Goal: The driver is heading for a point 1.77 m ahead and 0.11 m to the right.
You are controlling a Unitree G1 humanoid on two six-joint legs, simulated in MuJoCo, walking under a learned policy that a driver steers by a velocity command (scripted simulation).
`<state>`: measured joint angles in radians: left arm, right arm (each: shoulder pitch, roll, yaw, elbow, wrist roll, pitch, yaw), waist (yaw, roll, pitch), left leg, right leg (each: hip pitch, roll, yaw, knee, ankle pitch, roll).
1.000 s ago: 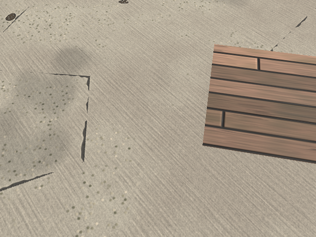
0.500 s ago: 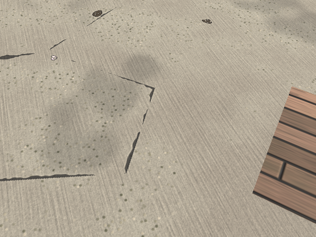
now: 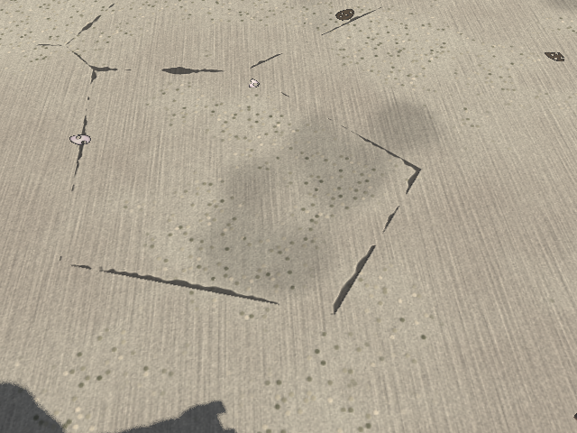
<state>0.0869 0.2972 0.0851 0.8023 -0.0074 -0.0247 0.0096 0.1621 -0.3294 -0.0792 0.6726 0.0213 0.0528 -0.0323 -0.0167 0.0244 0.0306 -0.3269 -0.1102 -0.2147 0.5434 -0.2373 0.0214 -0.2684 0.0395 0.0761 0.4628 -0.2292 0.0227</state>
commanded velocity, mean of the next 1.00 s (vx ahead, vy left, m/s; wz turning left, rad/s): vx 0.27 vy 0.00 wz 0.16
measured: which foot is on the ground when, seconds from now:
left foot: down 0.00-0.00, up 0.02-0.34, down 0.36-0.82, up 0.84-1.00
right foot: down 0.00-0.36, up 0.38-0.78, down 0.80-1.00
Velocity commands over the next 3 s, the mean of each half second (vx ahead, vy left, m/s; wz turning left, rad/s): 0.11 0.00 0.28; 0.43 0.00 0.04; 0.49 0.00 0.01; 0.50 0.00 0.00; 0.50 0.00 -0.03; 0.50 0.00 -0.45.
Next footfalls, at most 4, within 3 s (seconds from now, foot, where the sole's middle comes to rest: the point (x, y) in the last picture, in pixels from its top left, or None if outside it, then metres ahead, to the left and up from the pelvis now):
0.36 left None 0.02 0.13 -0.77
0.80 right None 0.32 -0.09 -0.77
1.34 left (233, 361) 0.63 0.16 -0.77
1.84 right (314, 250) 0.95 -0.05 -0.77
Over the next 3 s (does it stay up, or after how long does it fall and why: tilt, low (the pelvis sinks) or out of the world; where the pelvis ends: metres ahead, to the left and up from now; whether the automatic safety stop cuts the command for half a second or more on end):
stays up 1.41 0.08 -0.02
